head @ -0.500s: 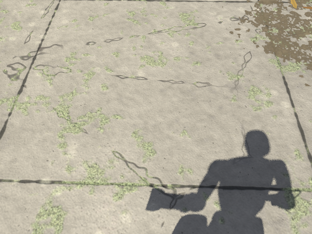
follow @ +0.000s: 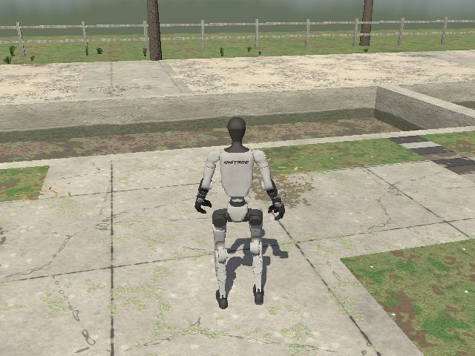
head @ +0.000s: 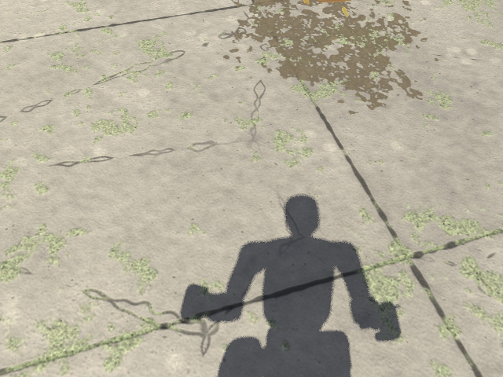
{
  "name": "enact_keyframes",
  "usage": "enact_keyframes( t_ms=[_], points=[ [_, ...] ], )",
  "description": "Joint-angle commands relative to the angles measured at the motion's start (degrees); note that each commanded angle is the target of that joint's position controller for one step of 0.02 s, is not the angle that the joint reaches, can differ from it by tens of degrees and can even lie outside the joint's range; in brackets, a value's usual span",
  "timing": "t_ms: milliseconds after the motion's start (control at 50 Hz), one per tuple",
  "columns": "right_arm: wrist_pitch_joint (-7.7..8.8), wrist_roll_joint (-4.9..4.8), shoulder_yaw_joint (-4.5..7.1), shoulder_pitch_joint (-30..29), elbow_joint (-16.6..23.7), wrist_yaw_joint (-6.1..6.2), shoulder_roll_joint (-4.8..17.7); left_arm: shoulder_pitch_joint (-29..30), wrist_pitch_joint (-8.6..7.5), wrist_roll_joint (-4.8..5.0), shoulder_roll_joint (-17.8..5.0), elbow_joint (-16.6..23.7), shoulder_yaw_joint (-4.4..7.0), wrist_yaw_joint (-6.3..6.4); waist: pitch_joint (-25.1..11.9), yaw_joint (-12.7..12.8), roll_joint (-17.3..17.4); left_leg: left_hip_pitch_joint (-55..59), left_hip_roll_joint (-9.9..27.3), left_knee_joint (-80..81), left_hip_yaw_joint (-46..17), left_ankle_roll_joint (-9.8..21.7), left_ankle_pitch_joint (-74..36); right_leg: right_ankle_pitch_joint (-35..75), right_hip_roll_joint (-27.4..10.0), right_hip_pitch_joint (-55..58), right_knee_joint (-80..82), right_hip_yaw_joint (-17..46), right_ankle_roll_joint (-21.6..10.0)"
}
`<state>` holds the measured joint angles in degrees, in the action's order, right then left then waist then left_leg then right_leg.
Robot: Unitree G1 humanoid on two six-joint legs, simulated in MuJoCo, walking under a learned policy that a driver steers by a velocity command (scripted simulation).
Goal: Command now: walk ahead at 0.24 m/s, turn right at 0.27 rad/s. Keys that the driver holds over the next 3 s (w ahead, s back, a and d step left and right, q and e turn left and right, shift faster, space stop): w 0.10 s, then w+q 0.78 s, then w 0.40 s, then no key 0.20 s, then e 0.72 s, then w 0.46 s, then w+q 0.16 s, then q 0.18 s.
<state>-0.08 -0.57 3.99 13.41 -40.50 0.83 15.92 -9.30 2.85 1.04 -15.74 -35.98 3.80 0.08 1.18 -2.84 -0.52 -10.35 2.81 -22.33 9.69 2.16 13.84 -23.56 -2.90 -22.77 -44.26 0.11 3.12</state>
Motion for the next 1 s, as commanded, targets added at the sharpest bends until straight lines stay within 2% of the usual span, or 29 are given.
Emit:
enact_keyframes(
  t_ms=[20, 60, 80, 100, 120, 140, 160, 200, 240, 340, 400, 440, 500, 520, 540, 560, 580, 600, 620, 640, 660, 680, 700, 760, 800, 860, 900, 940, 1000],
  points=[
    [1.38, -1.35, 2.92, 0.1, 1.6, -1.06, 11.0, 1.7, -2.29, 0.14, -4.7, 3.9, 0.97, -0.75, -0.8, 0.7, 7.6, 2.3, 14.4, 10.9, -14.2, 10.7, 8.2, 2.5, 1.6, 3.3, 12.3, -3.3, -3.9],
    [1.58, -1.99, 2.2, -0.5, 0.4, -1.6, 9.4, -4.8, -2.89, -0.09, -5.0, 0.5, 1.32, -1.0, -2.1, 4.3, 5.9, -3.9, 11.7, 4.9, -10.9, 8.2, 6.2, 8.6, 3.9, 16.9, 22.3, -5.3, -6.4],
    [2.06, -1.16, 0.88, -1.4, 0.3, -1.87, 6.0, -10.6, -3.0, 0.06, -6.6, -1.2, 1.98, -0.64, -5.0, 6.9, 3.7, -10.3, 9.1, -2.3, -7.3, 5.2, 5.6, 9.0, 0.9, 27.2, 22.2, -0.5, -7.7],
    [2.89, 1.25, -1.06, -4.8, 2.8, -2.51, 1.0, -17.6, -3.18, -0.5, -11.7, -2.1, 2.99, 0.02, -8.7, 8.8, -10.9, -22.8, 2.9, -24.2, -1.2, 0.2, 15.8, 17.0, -12.4, 37.2, 23.9, 17.3, -11.4],
    [3.57, 0.11, 0.23, -5.1, 4.8, -2.47, 4.6, -15.8, -4.09, -0.59, -16.2, -0.8, 3.97, -0.1, -4.8, 8.3, -13.6, -37.6, -1.8, -36.1, -4.8, -2.0, 22.8, 4.6, -21.6, 34.5, 29.7, 32.8, -21.4],
    [3.85, -1.35, 1.29, -6.5, 4.4, -2.54, 8.8, -14.0, -5.32, -0.27, -11.9, -0.4, 2.99, -0.33, -1.2, 9.0, -8.4, -40.2, 1.7, -42.3, -9.8, -1.7, 19.4, -0.6, -20.3, 31.4, 31.7, 30.4, -21.9],
    [3.86, -2.08, 1.6, -6.0, 3.9, -3.02, 9.4, -11.8, -6.25, -0.37, -8.8, -0.6, 1.89, -0.36, 1.7, 7.5, -8.9, -41.9, 2.8, -42.7, -11.7, -0.8, 12.7, -2.9, -17.1, 30.0, 32.7, 24.6, -19.2],
    [3.82, -1.3, 1.7, -5.1, 2.2, -3.1, 8.7, -8.0, -7.02, -0.77, -7.1, -0.6, 1.26, -0.39, 4.2, 5.6, -7.4, -40.7, 3.7, -40.4, -13.4, -1.1, 3.1, 5.9, -13.2, 26.8, 35.2, 15.8, -15.4],
    [3.75, -1.32, 1.29, -3.5, 1.0, -3.22, 6.7, -7.8, -7.75, -1.78, -6.3, -0.6, 1.14, 0.03, 3.2, 4.6, -5.9, -37.6, 2.2, -40.2, -14.6, -2.1, -3.5, 19.0, -11.3, 24.5, 35.6, 8.5, -13.8],
    [3.3, -0.82, -0.08, -7.3, 2.2, -3.27, 3.4, -8.0, -8.56, -1.71, -7.1, -2.3, 1.46, 0.62, 4.2, 5.3, -4.5, -31.8, 0.9, -24.9, -12.4, -3.7, -15.8, 25.7, -9.0, 20.0, 37.7, -3.0, -11.8],
    [3.58, -0.73, -1.07, -12.5, 4.3, -4.31, 1.9, -10.8, -8.47, -1.08, -8.7, -4.3, 1.94, 0.94, 6.4, 7.4, -3.3, -30.1, 0.7, -17.6, -9.4, -2.1, -17.7, 28.1, -10.7, 21.2, 38.3, -5.7, -11.5],
    [3.79, -0.85, -1.2, -14.5, 5.7, -5.08, 2.1, -11.9, -7.94, -0.53, -9.5, -5.5, 2.2, 1.02, 6.7, 7.5, -3.0, -30.4, 0.2, -14.4, -8.2, -0.3, -15.3, 33.5, -12.0, 25.4, 36.2, -7.1, -11.1],
    [3.56, -0.92, -0.17, -12.7, 6.8, -5.63, 4.6, -11.4, -6.73, -0.35, -11.8, -5.9, 2.75, 1.65, 1.9, 4.5, -5.8, -23.6, -4.0, -13.4, -3.8, 3.3, -7.6, 61.9, -12.7, 30.4, 26.4, -9.5, -9.5],
    [3.26, -1.04, 0.76, -8.4, 6.1, -5.48, 6.3, -11.2, -6.12, -0.42, -12.5, -5.8, 2.9, 1.97, -1.5, 1.9, -7.0, -18.1, -6.2, -13.8, -2.6, 4.8, -4.7, 71.1, -12.4, 31.1, 19.5, -10.1, -8.9],
    [2.99, -1.21, 2.15, -0.8, 4.6, -5.05, 8.9, -10.6, -5.69, -0.27, -13.0, -5.6, 2.93, 2.2, -6.0, -2.5, -6.6, -6.9, -8.1, -11.8, -2.3, 6.7, -5.6, 73.5, -11.4, 27.8, 9.0, -10.9, -7.8],
    [2.39, -1.23, 3.81, 8.0, 2.9, -3.98, 12.0, -10.3, -6.02, -0.2, -12.6, -5.0, 2.55, 2.44, -10.2, -7.4, -3.9, 9.9, -6.9, -9.5, -7.3, 9.2, -7.7, 64.0, -9.4, 16.3, -5.3, -11.1, -5.8],
    [2.14, -1.01, 4.89, 11.6, 2.3, -2.85, 17.8, -15.1, -7.33, -1.99, -4.6, -2.1, 0.1, 1.5, -16.3, -3.0, 11.9, 32.3, 9.0, -8.6, -35.7, 18.4, -2.0, 9.7, 0.5, -9.5, -29.1, -9.2, -2.0],
    [2.94, -0.78, 4.03, 11.8, 3.7, -2.96, 16.2, -13.9, -9.74, -1.04, -5.3, -1.5, -0.72, 0.61, -27.1, -3.6, 9.9, 37.6, 16.6, 1.9, -59.8, 24.4, 6.8, -10.3, 6.4, -17.1, -39.3, 5.0, -2.1],
    [3.38, -0.43, 3.19, 9.9, 3.4, -3.01, 12.8, -6.6, -10.88, 1.24, -9.3, 0.5, 0.48, -0.1, -19.1, -5.4, 5.7, 32.0, 14.7, 5.4, -52.1, 20.2, 7.8, -5.5, 2.8, -22.3, -39.3, 7.8, -3.1],
    [3.64, -0.79, 2.67, 6.4, 3.5, -2.94, 11.2, -4.4, -11.51, 1.39, -9.0, 1.6, 0.09, -0.12, -10.9, -2.9, 2.3, 22.1, 12.2, 6.2, -44.2, 17.7, 5.1, -0.5, 0.2, -22.2, -34.0, 6.8, -4.0],
    [3.72, -0.84, 2.14, 2.2, 4.2, -2.88, 9.6, -4.0, -11.64, -0.03, -8.5, 1.2, 0.16, 0.33, -6.1, 0.1, -1.3, 12.9, 9.5, 6.8, -38.5, 15.8, 0.0, 2.3, -2.0, -19.6, -28.7, 5.9, -3.8],
    [3.82, -0.21, 1.6, -0.5, 5.1, -2.7, 8.1, -4.9, -11.13, -1.02, -8.9, 0.9, 0.61, 0.58, -3.9, 2.3, 0.0, 6.4, 7.3, 8.1, -34.6, 15.2, -5.2, 4.6, -3.4, -15.8, -25.5, 5.9, -3.3],
    [3.78, 0.24, 1.45, -2.1, 5.8, -2.46, 7.7, -6.3, -10.34, -1.37, -8.9, 0.7, 0.74, 0.53, -3.1, 3.8, 1.9, 2.0, 6.1, 9.6, -32.8, 15.3, -7.7, 6.0, -4.0, -13.2, -24.3, 5.7, -2.6],
    [4.22, -0.09, 1.7, -1.8, 4.9, -1.66, 8.6, -6.6, -8.67, -2.33, -7.1, 0.8, 0.19, 0.82, -1.8, 4.7, 2.9, -6.0, 4.2, 10.8, -27.3, 15.5, -15.0, 9.4, -4.0, -11.1, -17.9, 3.4, 0.3],
    [4.11, -0.21, 1.92, -0.5, 4.1, -0.98, 9.5, -1.8, -8.54, -2.48, -5.8, 2.3, -0.41, 1.02, -0.4, 3.2, 3.4, -8.3, 2.2, 10.7, -24.9, 14.2, -14.5, 16.4, -3.1, -11.6, -9.8, 2.6, 1.5],
    [3.48, -0.81, 2.05, 2.2, 3.0, -0.45, 10.1, 5.6, -9.13, -1.85, -4.2, 3.8, -1.17, 0.57, -0.5, -0.2, 4.8, -8.6, 0.1, 8.5, -23.8, 11.3, -9.3, 26.8, 0.0, -7.6, 5.0, 2.1, 1.9],
    [3.11, -0.99, 2.12, 4.6, 2.1, -0.28, 10.4, 8.5, -9.64, -0.96, -4.8, 4.4, -1.02, -0.12, -1.1, -1.7, 5.4, -6.1, 1.5, 7.2, -25.9, 10.9, -6.9, 29.0, 1.5, -5.7, 9.9, 2.3, 1.9],
    [2.89, -1.09, 1.78, 6.2, 1.1, -0.19, 9.5, 8.8, -10.16, -0.65, -6.1, 4.4, -0.55, -0.85, -1.5, -2.0, 6.1, -1.3, 3.8, 4.2, -28.7, 10.3, -5.4, 28.3, 1.3, -5.5, 13.2, 3.5, 0.7],
    [2.56, -0.59, 1.79, 6.1, 0.6, -0.31, 9.4, 5.3, -10.65, -0.62, -7.8, 3.9, 0.55, -1.26, -1.4, 0.6, 8.2, 3.2, 6.2, -0.6, -31.9, 8.6, -9.8, 21.2, 1.5, -1.6, 16.0, 2.9, -2.7]
  ],
)
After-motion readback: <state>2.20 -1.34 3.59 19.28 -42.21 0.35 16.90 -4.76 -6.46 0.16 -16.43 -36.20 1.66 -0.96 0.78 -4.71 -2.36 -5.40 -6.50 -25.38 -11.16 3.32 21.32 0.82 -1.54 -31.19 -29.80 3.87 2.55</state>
